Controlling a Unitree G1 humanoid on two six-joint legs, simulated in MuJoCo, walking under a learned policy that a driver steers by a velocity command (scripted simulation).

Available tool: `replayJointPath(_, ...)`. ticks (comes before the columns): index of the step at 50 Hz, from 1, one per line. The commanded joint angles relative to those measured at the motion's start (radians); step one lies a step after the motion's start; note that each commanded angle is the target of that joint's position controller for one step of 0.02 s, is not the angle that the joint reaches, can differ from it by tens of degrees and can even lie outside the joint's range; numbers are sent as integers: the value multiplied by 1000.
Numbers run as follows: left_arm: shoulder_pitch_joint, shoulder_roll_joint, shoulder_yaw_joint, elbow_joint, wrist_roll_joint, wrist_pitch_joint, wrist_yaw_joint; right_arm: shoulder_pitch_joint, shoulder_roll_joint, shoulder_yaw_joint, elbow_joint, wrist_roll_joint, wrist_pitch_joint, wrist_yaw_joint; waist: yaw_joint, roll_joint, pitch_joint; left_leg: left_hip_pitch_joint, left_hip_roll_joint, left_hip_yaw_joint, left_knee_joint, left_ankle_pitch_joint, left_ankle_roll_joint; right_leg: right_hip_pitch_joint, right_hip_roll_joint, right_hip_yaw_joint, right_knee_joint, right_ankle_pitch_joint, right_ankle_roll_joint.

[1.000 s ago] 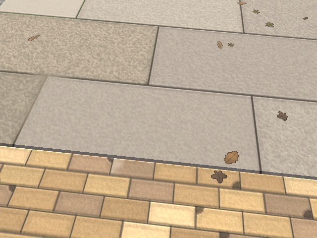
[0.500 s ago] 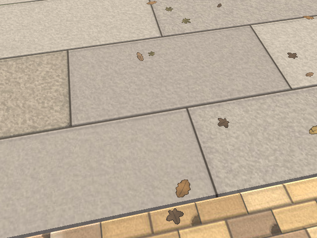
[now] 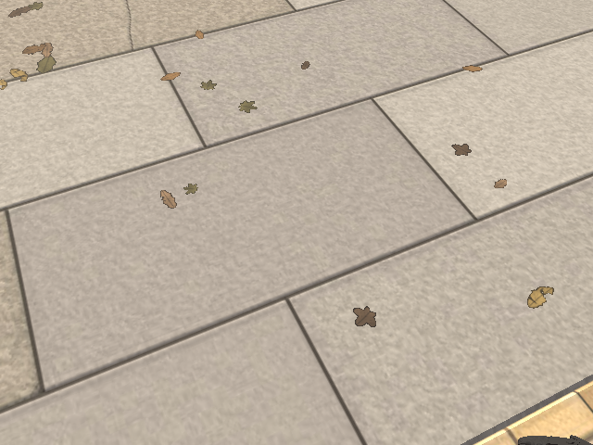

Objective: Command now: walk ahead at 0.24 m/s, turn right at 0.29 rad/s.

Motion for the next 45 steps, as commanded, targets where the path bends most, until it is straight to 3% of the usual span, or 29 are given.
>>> replayJointPath(1, -22, 114, 33, -93, 12, 6, 5, 62, -72, -10, -26, -2, 6, 0, -23, 85, -119, 334, 307, -286, -140, 612, 205, -250, -121, 6, 36, 35, 25)
replayJointPath(3, 6, 65, 23, -86, 0, 24, 3, 41, -98, -18, -7, -5, 12, -4, -1, 145, -105, 253, 260, -181, -183, 651, 196, -171, -119, -57, -93, 69, 39)
replayJointPath(6, -29, 58, 20, -111, 3, 41, 8, 41, -169, -41, 15, 4, 35, -26, -6, 154, -139, 264, 299, -131, -214, 668, 225, -158, -132, -93, -194, 154, 56)
replayJointPath(9, -78, 63, 21, -132, 1, 55, 1, 27, -178, -45, 23, 13, 61, -44, -20, 148, -144, 257, 308, -72, -248, 500, 216, -127, -155, -113, -278, 257, 50)
replayJointPath(13, -160, 73, 28, -173, 3, 68, -15, 27, -191, -49, 34, 18, 86, -47, -50, 148, -94, 253, 319, -32, -262, 261, 204, -102, -161, -148, -388, 267, 27)
replayJointPath(16, -188, 81, 35, -200, 2, 70, -30, 37, -214, -56, 44, 28, 100, -43, -59, 156, -75, 310, 348, -34, -216, 251, 188, -89, -149, -181, -488, 219, -1)
replayJointPath(18, -158, 78, 41, -197, 0, 66, -41, 24, -221, -59, 49, 44, 108, -45, -33, 152, -78, 324, 338, -6, -138, 264, 148, -15, -123, -218, -644, 293, -33)
replayJointPath(19, -130, 93, 50, -188, 2, 63, -40, 43, -207, -56, 60, 50, 109, -46, -22, 135, -87, 301, 304, 27, -67, 233, 104, 66, -102, -217, -743, 388, -60)
replayJointPath(20, -82, 160, 73, -183, 4, 60, -28, 89, -173, -48, 71, 33, 106, -43, -18, 23, -124, 204, 236, 99, 91, 129, 29, 221, -168, -102, -802, 636, -107)
replayJointPath(21, -52, 281, 97, -205, 15, 62, -8, 80, -109, -23, 25, -20, 98, -34, -43, -277, -146, -109, 91, 169, 405, -375, -68, 414, -413, 241, -763, 1067, -250)
replayJointPath(22, -11, 247, 83, -204, 34, 44, -16, 5, -133, -28, 0, -13, 92, -35, 30, -232, -209, -228, 21, 8, 605, -552, -93, 405, -499, 355, -788, 1072, -401)
replayJointPath(23, -28, 216, 74, -198, 32, 26, -22, -21, -167, -39, -1, 12, 94, -35, 28, -133, -190, -251, 48, -52, 687, -498, -89, 389, -445, 275, -792, 1039, -376)
replayJointPath(24, -77, 194, 70, -196, 19, 17, -19, -15, -169, -42, 5, 22, 98, -38, 1, -93, -164, -266, 65, -66, 680, -418, -82, 366, -388, 203, -784, 974, -317)
replayJointPath(25, -116, 175, 63, -203, 6, 18, -16, -15, -168, -44, 15, 16, 103, -44, -12, -56, -152, -265, 77, -75, 642, -362, -84, 338, -352, 170, -787, 915, -276)
replayJointPath(26, -148, 171, 59, -209, -1, 23, -11, -16, -174, -47, 11, 10, 108, -49, -29, -63, -143, -230, 76, -75, 612, -319, -90, 293, -330, 151, -795, 894, -262)
replayJointPath(28, -158, 176, 58, -214, 11, 33, -4, 0, -151, -43, 12, 15, 112, -47, -44, -88, -156, -166, 46, -61, 558, -268, -103, 247, -300, 136, -804, 886, -261)
replayJointPath(33, -145, 197, 67, -210, 9, 45, 11, -30, -123, -32, 2, 18, 116, -46, -21, -106, -158, -80, 17, -77, 334, -226, -115, 209, -280, 188, -800, 721, -257)
replayJointPath(38, -158, 196, 66, -213, 7, 57, 4, -30, -133, -38, -11, 26, 105, -32, -10, -138, -136, 11, -9, -89, 174, -232, -92, 169, -262, 298, -793, 590, -242)
replayJointPath(41, -189, 170, 54, -215, -3, 65, 7, 48, -127, -42, 8, 23, 92, -18, -50, -137, -148, 157, 2, -54, -72, -75, -54, 147, -226, 291, -729, 571, -190)
replayJointPath(42, -160, 145, 46, -207, -2, 65, 9, 65, -147, -48, 10, 11, 91, -19, -46, -99, -149, 245, 63, -91, -142, 22, -25, 90, -185, 262, -689, 458, -142)
replayJointPath(43, -107, 81, 26, -199, 21, 63, 9, 66, -200, -52, -7, -11, 93, -22, -10, 99, -159, 325, 262, -289, -202, 144, 46, -8, -78, 130, -506, 195, -75)
replayJointPath(44, -131, 105, 35, -228, 21, 53, 14, 34, -207, -44, 0, -41, 90, -19, 14, 312, -84, 211, 396, -514, -245, 223, 226, -111, 16, 32, -399, -94, -24)
replayJointPath(45, -117, 161, 50, -200, 33, 48, 19, -22, -144, -25, -30, -37, 79, -18, 5, 231, -67, 161, 398, -513, -260, 181, 270, -77, -33, 73, -251, -98, 13)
